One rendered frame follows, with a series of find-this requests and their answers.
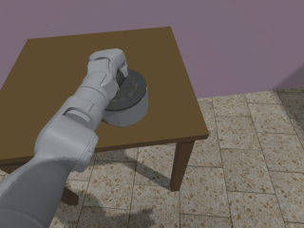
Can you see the left robot hand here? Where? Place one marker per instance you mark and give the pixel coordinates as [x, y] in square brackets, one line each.
[118, 56]

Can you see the table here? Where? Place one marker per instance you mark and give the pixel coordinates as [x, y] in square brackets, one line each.
[49, 70]

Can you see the left robot upper arm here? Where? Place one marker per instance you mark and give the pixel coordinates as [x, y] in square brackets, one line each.
[31, 194]

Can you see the knob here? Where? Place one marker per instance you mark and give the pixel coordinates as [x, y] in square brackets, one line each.
[119, 78]

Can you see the pot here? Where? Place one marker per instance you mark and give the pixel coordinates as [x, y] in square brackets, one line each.
[128, 116]

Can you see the lid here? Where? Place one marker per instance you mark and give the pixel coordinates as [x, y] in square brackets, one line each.
[130, 92]

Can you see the left robot forearm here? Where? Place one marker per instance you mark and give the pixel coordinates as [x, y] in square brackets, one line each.
[92, 97]

